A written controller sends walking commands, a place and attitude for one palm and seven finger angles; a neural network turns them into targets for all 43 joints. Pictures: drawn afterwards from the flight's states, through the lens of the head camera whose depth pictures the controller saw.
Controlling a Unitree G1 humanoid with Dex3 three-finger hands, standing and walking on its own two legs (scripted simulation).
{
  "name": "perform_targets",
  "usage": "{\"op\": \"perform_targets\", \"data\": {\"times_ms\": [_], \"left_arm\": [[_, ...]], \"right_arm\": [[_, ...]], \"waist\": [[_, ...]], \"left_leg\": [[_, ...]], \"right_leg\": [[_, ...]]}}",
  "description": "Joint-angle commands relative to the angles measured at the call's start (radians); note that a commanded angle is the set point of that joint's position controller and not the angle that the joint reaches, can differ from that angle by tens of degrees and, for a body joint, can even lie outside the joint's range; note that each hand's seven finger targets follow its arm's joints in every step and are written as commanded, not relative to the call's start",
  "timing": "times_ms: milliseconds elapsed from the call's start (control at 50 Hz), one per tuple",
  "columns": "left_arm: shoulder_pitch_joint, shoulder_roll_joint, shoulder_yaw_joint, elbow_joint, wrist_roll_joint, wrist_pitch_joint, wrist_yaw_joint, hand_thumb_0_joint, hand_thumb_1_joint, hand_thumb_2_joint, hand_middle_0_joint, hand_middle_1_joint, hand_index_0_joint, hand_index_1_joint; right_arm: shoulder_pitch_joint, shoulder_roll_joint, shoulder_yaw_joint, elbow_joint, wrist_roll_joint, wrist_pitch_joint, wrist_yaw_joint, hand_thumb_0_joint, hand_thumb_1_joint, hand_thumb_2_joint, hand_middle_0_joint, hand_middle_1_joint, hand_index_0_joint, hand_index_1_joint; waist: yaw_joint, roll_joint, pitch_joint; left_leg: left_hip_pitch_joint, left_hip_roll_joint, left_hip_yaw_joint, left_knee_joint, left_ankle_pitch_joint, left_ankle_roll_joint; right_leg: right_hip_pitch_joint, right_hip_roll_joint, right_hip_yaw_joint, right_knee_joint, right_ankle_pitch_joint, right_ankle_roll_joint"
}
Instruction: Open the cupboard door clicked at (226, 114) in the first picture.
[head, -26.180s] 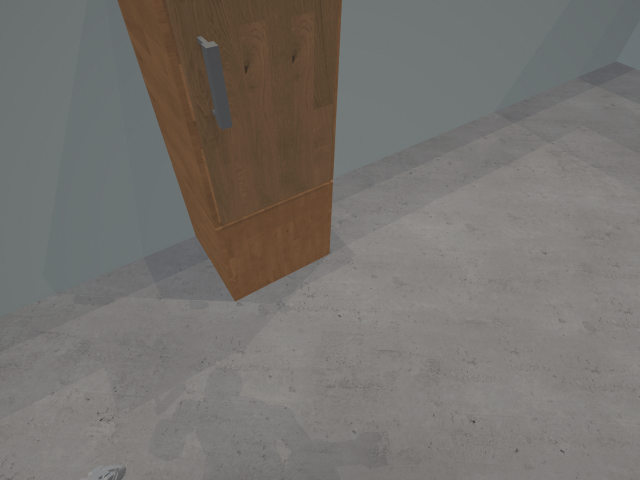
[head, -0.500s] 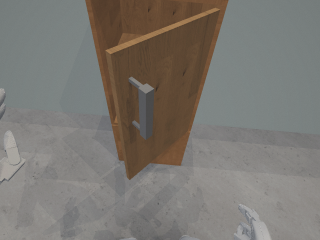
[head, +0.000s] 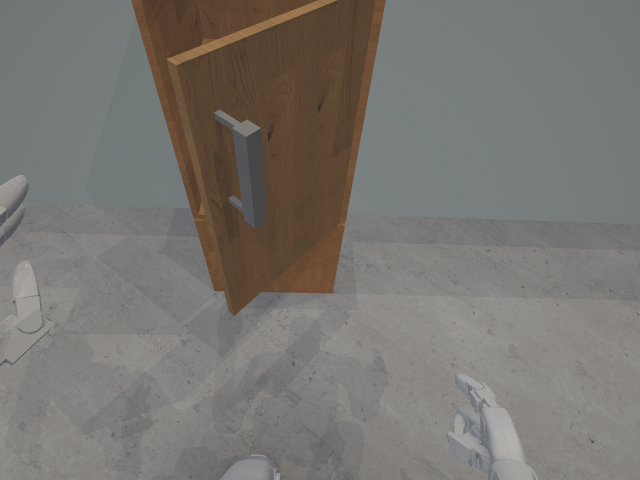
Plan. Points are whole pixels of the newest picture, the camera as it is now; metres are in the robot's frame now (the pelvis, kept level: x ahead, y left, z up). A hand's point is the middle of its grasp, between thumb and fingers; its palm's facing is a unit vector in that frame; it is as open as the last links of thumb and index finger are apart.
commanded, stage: stop stepping back and stand still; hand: left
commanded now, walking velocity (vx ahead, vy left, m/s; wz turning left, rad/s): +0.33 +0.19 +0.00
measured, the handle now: (240, 172) +0.50 +0.17 +0.08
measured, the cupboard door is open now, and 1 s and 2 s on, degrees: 49 49 49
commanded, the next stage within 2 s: let the arm hang, fingers relaxed in 0.84 s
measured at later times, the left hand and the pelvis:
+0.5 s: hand out of the picture +0.11 +0.27 +0.17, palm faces +0.52 -0.74 -0.42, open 7.4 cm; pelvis -0.07 -0.01 +0.00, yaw +3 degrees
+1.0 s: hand out of the picture +0.11 +0.29 +0.10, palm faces +0.35 -0.80 -0.49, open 7.4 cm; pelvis -0.08 +0.01 -0.01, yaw +4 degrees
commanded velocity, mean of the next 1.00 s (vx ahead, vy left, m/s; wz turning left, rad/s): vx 0.10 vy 0.00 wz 0.00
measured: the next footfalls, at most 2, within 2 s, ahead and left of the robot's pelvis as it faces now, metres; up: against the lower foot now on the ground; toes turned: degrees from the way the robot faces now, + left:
left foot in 0.10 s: +0.06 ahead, +0.09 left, +0.00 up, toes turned +3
left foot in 0.54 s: -0.04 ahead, +0.14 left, +0.00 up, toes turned +7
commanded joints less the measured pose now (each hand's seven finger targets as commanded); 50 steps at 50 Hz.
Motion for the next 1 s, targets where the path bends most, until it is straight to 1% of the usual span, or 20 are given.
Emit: {"op": "perform_targets", "data": {"times_ms": [0,40,60,120,180,240,260,300,320,380,460,540,600,640,700,800,900,920,940,980], "left_arm": [[-0.018,0.132,0.137,-0.128,0.01,-0.009,0.035,0.0,0.9,0.9,-0.2,-0.3,-0.2,-0.3],[-0.019,0.132,0.127,-0.142,0.001,0.0,0.045,0.0,0.9,0.9,-0.2,-0.3,-0.2,-0.3],[0.0,0.145,0.136,-0.158,-0.003,-0.003,0.05,0.0,0.9,0.9,-0.2,-0.3,-0.2,-0.3],[0.044,0.138,0.131,-0.169,0.002,-0.011,0.048,0.0,0.9,0.9,-0.2,-0.3,-0.2,-0.3],[0.031,0.157,0.153,-0.228,0.008,-0.02,0.05,0.0,0.9,0.9,-0.2,-0.3,-0.2,-0.3],[0.074,0.149,0.172,-0.168,0.009,-0.017,0.054,0.0,0.9,0.9,-0.2,-0.3,-0.2,-0.3],[0.08,0.151,0.177,-0.125,0.011,-0.016,0.053,0.0,0.9,0.9,-0.2,-0.3,-0.2,-0.3],[0.041,0.157,0.175,-0.113,0.005,-0.022,0.051,0.0,0.9,0.9,-0.2,-0.3,-0.2,-0.3],[-0.022,0.139,0.147,-0.102,0.007,-0.026,0.053,0.0,0.9,0.9,-0.2,-0.3,-0.2,-0.3],[-0.131,0.113,0.101,-0.007,0.035,-0.047,0.05,0.0,0.9,0.9,-0.2,-0.3,-0.2,-0.3],[-0.143,0.087,0.062,-0.01,0.046,-0.036,0.061,0.0,0.9,0.9,-0.2,-0.3,-0.2,-0.3],[-0.109,0.124,0.113,-0.104,0.029,-0.045,0.061,0.0,0.9,0.9,-0.2,-0.3,-0.2,-0.3],[-0.113,0.123,0.122,-0.152,0.034,-0.047,0.051,0.0,0.9,0.9,-0.2,-0.3,-0.2,-0.3],[-0.089,0.11,0.119,-0.124,0.032,-0.042,0.053,0.0,0.9,0.9,-0.2,-0.3,-0.2,-0.3],[-0.07,0.098,0.111,-0.105,0.026,-0.036,0.047,0.0,0.9,0.9,-0.2,-0.3,-0.2,-0.3],[-0.048,0.089,0.106,-0.07,0.014,-0.03,0.039,0.0,0.9,0.9,-0.2,-0.3,-0.2,-0.3],[-0.068,0.106,0.116,-0.083,0.014,-0.026,0.04,0.0,0.9,0.9,-0.2,-0.3,-0.2,-0.3],[-0.138,-0.066,-0.315,0.697,0.11,0.139,-0.102,0.0,0.9,0.9,-0.2,-0.3,-0.2,-0.3],[-0.119,-0.117,-0.299,0.732,0.098,0.213,-0.118,0.0,0.9,0.9,-0.2,-0.3,-0.2,-0.3],[-0.168,-0.14,-0.32,0.811,0.093,0.233,-0.124,0.0,0.9,0.9,-0.2,-0.3,-0.2,-0.3]], "right_arm": [[-0.055,-0.118,-0.03,-0.161,0.007,-0.031,-0.035,0.0,-0.9,-0.9,0.2,0.3,0.2,0.3],[-0.021,-0.157,-0.046,-0.146,0.008,-0.041,-0.049,0.0,-0.9,-0.9,0.2,0.3,0.2,0.3],[-0.009,-0.178,-0.06,-0.157,0.013,-0.05,-0.053,0.0,-0.9,-0.9,0.2,0.3,0.2,0.3],[0.03,-0.172,-0.067,-0.164,0.006,-0.085,-0.042,0.0,-0.9,-0.9,0.2,0.3,0.2,0.3],[0.018,-0.172,-0.065,-0.154,-0.009,-0.109,-0.034,0.0,-0.9,-0.9,0.2,0.3,0.2,0.3],[-0.013,-0.167,-0.061,-0.163,-0.009,-0.098,-0.034,0.0,-0.9,-0.9,0.2,0.3,0.2,0.3],[-0.015,-0.161,-0.068,-0.16,-0.009,-0.086,-0.034,0.0,-0.9,-0.9,0.2,0.3,0.2,0.3],[-0.002,-0.171,-0.095,-0.139,-0.01,-0.06,-0.034,0.0,-0.9,-0.9,0.2,0.3,0.2,0.3],[0.01,-0.163,-0.09,-0.113,-0.016,-0.06,-0.035,0.0,-0.9,-0.9,0.2,0.3,0.2,0.3],[0.032,-0.14,-0.067,-0.085,-0.016,-0.077,-0.04,0.0,-0.9,-0.9,0.2,0.3,0.2,0.3],[0.034,-0.142,-0.064,-0.078,-0.019,-0.102,-0.064,0.0,-0.9,-0.9,0.2,0.3,0.2,0.3],[0.021,-0.166,-0.076,-0.113,-0.004,-0.108,-0.062,0.0,-0.9,-0.9,0.2,0.3,0.2,0.3],[0.013,-0.151,-0.061,-0.108,-0.008,-0.11,-0.052,0.0,-0.9,-0.9,0.2,0.3,0.2,0.3],[0.016,-0.149,-0.06,-0.112,-0.005,-0.117,-0.049,0.0,-0.9,-0.9,0.2,0.3,0.2,0.3],[0.022,-0.151,-0.062,-0.117,-0.003,-0.122,-0.04,0.0,-0.9,-0.9,0.2,0.3,0.2,0.3],[0.018,-0.14,-0.062,-0.122,-0.003,-0.107,-0.03,0.0,-0.9,-0.9,0.2,0.3,0.2,0.3],[0.006,-0.128,-0.058,-0.125,-0.005,-0.094,-0.033,0.0,-0.9,-0.9,0.2,0.3,0.2,0.3],[-0.017,-0.316,-0.125,0.126,-0.01,-0.099,0.051,0.0,-0.9,-0.9,0.2,0.3,0.2,0.3],[0.059,-0.237,-0.12,0.123,-0.011,-0.029,0.05,0.0,-0.9,-0.9,0.2,0.3,0.2,0.3],[0.023,-0.236,-0.092,0.102,-0.027,0.015,0.042,0.0,-0.9,-0.9,0.2,0.3,0.2,0.3]], "waist": [[-0.045,0.004,-0.134],[-0.057,0.093,-0.151],[-0.044,0.128,-0.182],[-0.041,0.261,-0.201],[-0.035,0.253,-0.135],[-0.038,0.207,-0.053],[-0.04,0.105,-0.028],[-0.037,-0.152,0.007],[-0.052,-0.125,0.049],[-0.063,-0.037,0.024],[-0.044,0.004,0.003],[-0.035,0.075,-0.065],[-0.042,0.203,-0.038],[-0.038,0.182,-0.041],[-0.039,0.187,-0.055],[-0.046,0.083,-0.069],[-0.044,0.071,-0.069],[-0.091,0.096,-0.01],[-0.068,0.116,-0.07],[-0.041,0.121,-0.051]], "left_leg": [[0.143,-0.013,0.007,-0.025,0.042,0.001],[0.338,0.006,-0.017,-0.233,0.36,0.027],[0.419,0.075,-0.081,-0.252,0.592,0.056],[0.533,0.184,-0.261,-0.294,0.768,0.106],[0.322,0.2,-0.288,-0.428,0.316,0.109],[0.064,0.117,-0.19,-0.472,-0.209,0.051],[0.065,0.054,-0.132,-0.354,-0.22,0.023],[0.128,-0.025,-0.082,0.208,-0.084,-0.014],[0.036,-0.006,-0.084,0.344,-0.062,-0.013],[0.086,0.054,-0.051,0.167,-0.033,0.012],[0.294,0.005,0.036,-0.184,-0.03,0.041],[0.315,0.114,-0.108,-0.279,0.118,0.081],[0.255,0.135,-0.148,-0.347,0.078,0.081],[0.263,0.164,-0.158,-0.344,0.16,0.086],[0.274,0.136,-0.102,-0.306,0.232,0.06],[0.275,0.07,-0.031,-0.236,0.183,0.02],[0.302,0.048,-0.03,-0.24,0.154,0.016],[0.22,0.093,-0.084,-0.092,0.292,0.037],[0.251,0.113,-0.085,-0.154,0.313,0.035],[0.11,0.175,-0.204,-0.254,0.205,0.103]], "right_leg": [[0.022,-0.255,0.045,0.045,0.906,-0.071],[-0.037,-0.193,0.027,0.098,0.765,-0.005],[-0.062,-0.125,0.01,0.141,0.623,0.037],[-0.186,-0.015,-0.025,0.187,-0.027,0.045],[-0.077,-0.011,-0.026,0.228,-0.135,0.031],[0.093,-0.026,-0.046,0.017,-0.05,0.002],[0.029,-0.066,0.024,-0.086,-0.162,-0.025],[-0.287,-0.353,0.455,-0.336,-0.509,-0.176],[-0.286,-0.373,0.457,-0.332,-0.427,-0.191],[-0.223,-0.287,0.217,-0.221,-0.199,-0.132],[-0.207,-0.222,0.172,-0.151,-0.194,-0.094],[-0.087,-0.087,0.069,0.045,0.131,0.001],[-0.082,-0.043,-0.018,0.136,0.121,0.015],[-0.068,-0.027,-0.051,0.153,0.164,0.023],[-0.039,-0.029,-0.043,0.11,0.222,0.014],[-0.029,-0.082,0.06,0.02,0.324,-0.011],[-0.055,-0.098,0.074,-0.042,0.273,-0.008],[-0.189,-0.169,0.015,0.131,0.386,-0.025],[-0.199,-0.128,0.011,0.16,0.289,-0.016],[-0.155,-0.069,-0.032,0.233,0.066,0.011]]}}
